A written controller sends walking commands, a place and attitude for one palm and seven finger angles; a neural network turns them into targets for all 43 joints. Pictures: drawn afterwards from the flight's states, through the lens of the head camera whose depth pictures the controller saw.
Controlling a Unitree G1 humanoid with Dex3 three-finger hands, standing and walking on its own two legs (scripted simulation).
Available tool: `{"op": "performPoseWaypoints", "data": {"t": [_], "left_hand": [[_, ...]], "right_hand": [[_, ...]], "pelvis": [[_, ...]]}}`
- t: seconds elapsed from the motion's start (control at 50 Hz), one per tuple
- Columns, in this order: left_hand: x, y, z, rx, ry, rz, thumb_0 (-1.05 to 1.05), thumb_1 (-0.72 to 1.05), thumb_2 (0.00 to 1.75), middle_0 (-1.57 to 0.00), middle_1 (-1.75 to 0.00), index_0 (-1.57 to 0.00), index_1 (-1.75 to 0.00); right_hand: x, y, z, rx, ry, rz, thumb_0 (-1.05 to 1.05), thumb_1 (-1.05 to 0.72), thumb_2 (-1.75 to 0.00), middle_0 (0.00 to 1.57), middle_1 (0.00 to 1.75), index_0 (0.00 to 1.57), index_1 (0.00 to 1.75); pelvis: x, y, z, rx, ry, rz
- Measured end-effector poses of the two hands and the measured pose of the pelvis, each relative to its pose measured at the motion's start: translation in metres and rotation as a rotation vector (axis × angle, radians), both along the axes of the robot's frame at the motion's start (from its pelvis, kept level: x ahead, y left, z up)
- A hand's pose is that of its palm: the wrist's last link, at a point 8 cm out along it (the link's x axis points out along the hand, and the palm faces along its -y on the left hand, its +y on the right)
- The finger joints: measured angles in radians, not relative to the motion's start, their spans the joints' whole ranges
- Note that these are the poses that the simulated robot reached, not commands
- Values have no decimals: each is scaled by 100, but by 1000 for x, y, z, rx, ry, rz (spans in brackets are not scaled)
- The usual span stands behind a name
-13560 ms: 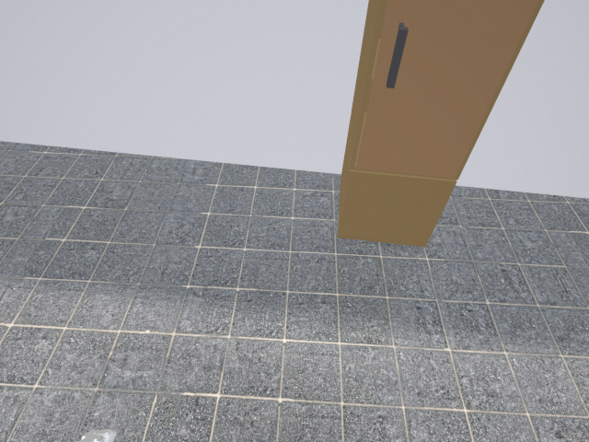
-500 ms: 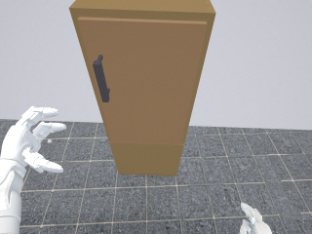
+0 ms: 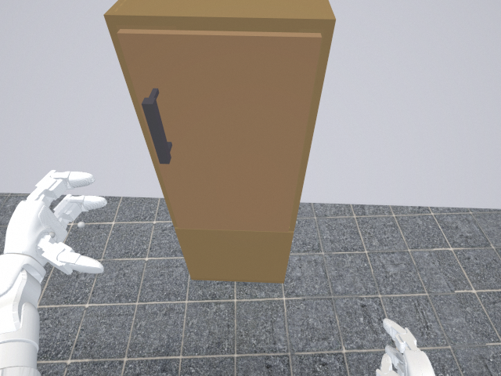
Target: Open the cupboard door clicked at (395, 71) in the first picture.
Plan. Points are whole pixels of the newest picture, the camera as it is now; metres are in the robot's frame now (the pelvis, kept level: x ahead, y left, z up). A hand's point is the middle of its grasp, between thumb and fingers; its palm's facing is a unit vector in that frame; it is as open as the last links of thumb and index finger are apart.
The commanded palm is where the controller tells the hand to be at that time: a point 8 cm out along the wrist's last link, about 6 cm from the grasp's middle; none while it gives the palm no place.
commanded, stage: move the hooked fingers beside the handle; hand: left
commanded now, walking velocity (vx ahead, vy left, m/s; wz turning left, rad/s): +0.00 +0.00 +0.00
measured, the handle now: (160, 127) +0.56 +0.24 +0.09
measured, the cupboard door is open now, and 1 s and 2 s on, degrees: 0 0 0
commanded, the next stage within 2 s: none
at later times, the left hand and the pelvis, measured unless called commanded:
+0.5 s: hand (101, 189) +0.37 +0.28 +0.10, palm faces +0.05 -1.00 +0.00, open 14.0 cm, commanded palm +0.34 +0.33 +0.10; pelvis -0.01 +0.01 -0.01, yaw -1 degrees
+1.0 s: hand (111, 167) +0.42 +0.28 +0.10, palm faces +0.03 -1.00 +0.01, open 14.0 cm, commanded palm +0.40 +0.33 +0.09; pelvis +0.00 +0.03 -0.01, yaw -2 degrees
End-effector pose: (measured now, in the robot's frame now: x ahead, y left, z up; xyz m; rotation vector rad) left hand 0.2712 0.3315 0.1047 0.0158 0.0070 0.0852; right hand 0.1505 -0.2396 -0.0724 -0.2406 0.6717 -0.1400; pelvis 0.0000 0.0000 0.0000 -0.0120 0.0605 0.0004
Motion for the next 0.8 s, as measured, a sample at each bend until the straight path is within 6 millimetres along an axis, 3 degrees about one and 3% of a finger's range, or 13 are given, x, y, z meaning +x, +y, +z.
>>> {"op": "performPoseWaypoints", "data": {"t": [0.3,0.56,0.8], "left_hand": [[43,1,0,-11,-5,-34,-1,-50,30,-30,-120,-30,-120],[82,3,-4,-11,1,-35,-1,-50,30,-30,-120,-30,-120],[111,6,-6,-19,-2,-45,-1,-50,30,-30,-120,-30,-120]], "right_hand": [[-35,-13,-10,-34,101,-61,2,-91,-90,20,30,21,30],[-71,-6,-21,-37,230,-110,2,-91,-90,20,30,21,30],[-85,-2,-25,-47,305,-136,2,-91,-90,20,30,21,30]], "pelvis": [[-6,4,-3,-4,28,-7],[-6,14,-6,-9,65,-18],[-3,22,-8,-15,100,-25]]}}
